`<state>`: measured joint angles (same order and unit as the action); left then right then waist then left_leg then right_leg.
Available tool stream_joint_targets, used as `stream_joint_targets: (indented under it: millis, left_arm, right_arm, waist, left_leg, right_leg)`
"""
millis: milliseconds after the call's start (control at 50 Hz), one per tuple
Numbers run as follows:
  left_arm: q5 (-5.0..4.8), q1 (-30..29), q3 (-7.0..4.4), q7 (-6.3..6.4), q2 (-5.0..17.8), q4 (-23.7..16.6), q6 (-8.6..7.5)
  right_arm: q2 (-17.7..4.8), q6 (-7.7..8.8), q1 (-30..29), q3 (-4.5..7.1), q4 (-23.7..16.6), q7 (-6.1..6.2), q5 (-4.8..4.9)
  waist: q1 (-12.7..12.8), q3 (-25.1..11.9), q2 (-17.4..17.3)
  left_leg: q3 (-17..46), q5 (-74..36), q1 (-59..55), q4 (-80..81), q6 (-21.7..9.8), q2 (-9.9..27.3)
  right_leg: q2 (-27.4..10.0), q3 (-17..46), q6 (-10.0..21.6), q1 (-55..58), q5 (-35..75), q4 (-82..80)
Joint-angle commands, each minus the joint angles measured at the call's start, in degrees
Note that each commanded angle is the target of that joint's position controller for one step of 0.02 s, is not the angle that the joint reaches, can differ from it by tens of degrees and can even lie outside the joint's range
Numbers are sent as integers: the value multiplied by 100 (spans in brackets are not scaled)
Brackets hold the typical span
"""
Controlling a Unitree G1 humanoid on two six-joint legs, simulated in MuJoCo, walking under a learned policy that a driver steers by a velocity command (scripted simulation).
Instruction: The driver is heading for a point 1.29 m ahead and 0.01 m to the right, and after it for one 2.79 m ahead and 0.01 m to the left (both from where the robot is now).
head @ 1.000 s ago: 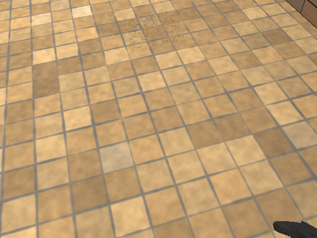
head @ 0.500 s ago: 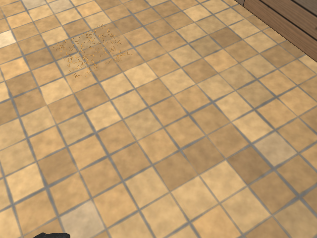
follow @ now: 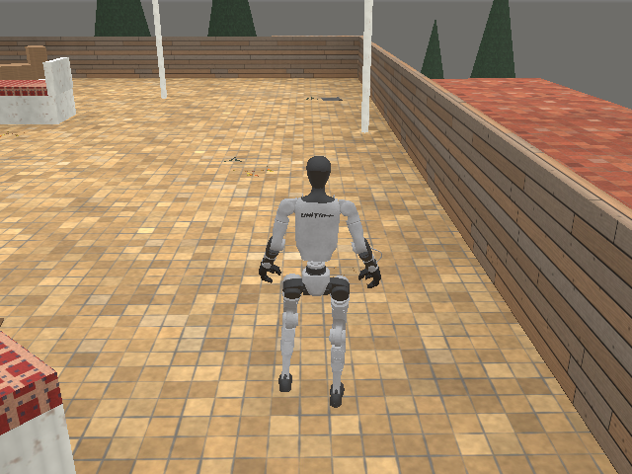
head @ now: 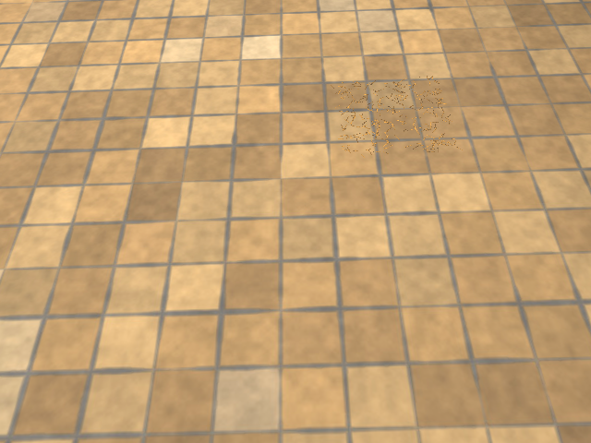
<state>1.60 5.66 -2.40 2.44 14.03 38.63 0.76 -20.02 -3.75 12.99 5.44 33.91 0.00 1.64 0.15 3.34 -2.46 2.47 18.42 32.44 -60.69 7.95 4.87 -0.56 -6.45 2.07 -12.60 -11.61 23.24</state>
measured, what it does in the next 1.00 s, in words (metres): steps on the spot, turning left: left foot, then right foot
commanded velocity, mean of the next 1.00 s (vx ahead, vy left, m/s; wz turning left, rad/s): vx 0.00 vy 0.00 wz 0.32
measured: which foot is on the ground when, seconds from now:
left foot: up 0.00-0.16, down 0.18-1.00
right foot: down 0.00-0.18, up 0.20-0.54, down 0.56-1.00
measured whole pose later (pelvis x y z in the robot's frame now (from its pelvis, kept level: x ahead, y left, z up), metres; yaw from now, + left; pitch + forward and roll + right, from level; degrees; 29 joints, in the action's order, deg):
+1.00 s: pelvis +0.06 +0.02 -0.01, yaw +17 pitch -1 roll +0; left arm 0.6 9.8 -0.3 0.5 13.0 46.0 -1.1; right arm -14.2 -1.6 12.5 2.4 49.7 2.0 -0.6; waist -0.6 1.3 -0.2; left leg 3.3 16.6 11.1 -28.5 1.8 0.1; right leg 0.1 -1.7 1.3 -12.0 -17.3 30.0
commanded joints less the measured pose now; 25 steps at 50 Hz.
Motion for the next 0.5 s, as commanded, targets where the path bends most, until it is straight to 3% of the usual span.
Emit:
stream_joint_targets:
  millis: [20,60,140,160,180,200,220,240,260,280,300,360,420,500]
  left_arm:
    - [-21,70,-399,-48,1259,-276,-27]
    - [-73,15,-448,-116,1333,-256,-38]
    - [-314,101,-514,-241,1384,-129,-128]
    - [-400,86,-498,-247,1319,-70,-138]
    - [-383,425,-429,-276,1085,87,-166]
    - [-69,415,-285,-305,747,-146,-201]
    - [30,161,-277,-257,793,-298,-201]
    - [-114,-187,-373,-214,1156,-251,-149]
    - [-224,-198,-356,-175,1069,-255,-114]
    - [-191,-68,-352,-111,1029,-138,-78]
    - [-130,47,-369,-77,1100,-95,-39]
    - [-158,485,-317,-97,968,74,-1]
    - [-147,377,-189,-116,744,48,11]
    - [-166,333,-181,-153,833,-1,11]
  right_arm:
    - [-215,94,-416,-33,-651,-65,-22]
    - [-243,51,-410,-23,-646,-91,-21]
    - [-283,-97,-439,43,-688,-164,-31]
    - [-313,-103,-195,85,-594,-154,-49]
    - [-613,-95,182,198,-446,-79,-77]
    - [-1350,-45,535,363,-480,45,-114]
    - [-1385,91,196,303,-647,37,-298]
    - [-964,203,235,190,-594,-27,-308]
    - [-791,279,14,119,-457,-18,-262]
    - [-657,292,-293,83,-448,8,-176]
    - [-588,280,-552,35,-458,38,-123]
    - [-473,283,-781,-51,-411,91,-214]
    - [-442,286,-796,-74,-268,98,-217]
    - [-420,286,-704,-113,-26,34,-218]
  waist:
    - [267,-646,971]
    - [214,-696,1037]
    - [54,-818,1107]
    - [-139,-876,1011]
    - [-241,-1045,463]
    - [-198,-1315,-1261]
    - [-292,-1694,-1542]
    - [-597,-1673,-706]
    - [-382,-1335,-620]
    - [-225,-1164,-368]
    - [-94,-1045,-453]
    - [112,-1108,-493]
    - [5,-983,-551]
    - [-111,-769,-674]
  left_leg:
    - [-320,3,299,635,-52,97]
    - [-514,19,-121,1095,-183,34]
    - [-661,21,-1019,2472,-627,-199]
    - [-689,-540,-1620,3257,-831,-354]
    - [-356,-1746,-2698,3868,-1092,-347]
    - [1587,-4670,-4229,3608,-1698,1152]
    - [2571,-5153,-3910,3590,-2902,2140]
    - [1933,-4820,-3679,3698,-2842,1768]
    - [1423,-4213,-3379,3708,-2487,1367]
    - [1168,-3696,-3182,3746,-2203,1070]
    - [1012,-3749,-2892,3788,-2126,966]
    - [727,-3692,-2468,3919,-2143,770]
    - [704,-3070,-2273,3932,-2106,709]
    - [1040,-2229,-1960,3928,-2161,788]
  right_leg:
    - [-1588,760,1165,1076,2060,-560]
    - [-1669,483,1083,982,2285,-466]
    - [-1840,243,759,990,2533,116]
    - [-1721,45,521,753,2348,531]
    - [-1409,-293,107,81,1773,1271]
    - [-759,-647,-433,-1838,-1352,3105]
    - [-226,152,-725,-2781,-2866,4339]
    - [-343,650,-688,-2725,-2613,4823]
    - [-401,742,-597,-2756,-2174,4691]
    - [-457,799,-594,-2729,-1767,4404]
    - [-406,758,-642,-2538,-1406,4312]
    - [-262,692,-745,-1851,-901,3830]
    - [-283,714,-709,-1342,-783,2697]
    - [-210,671,-568,-729,-854,1733]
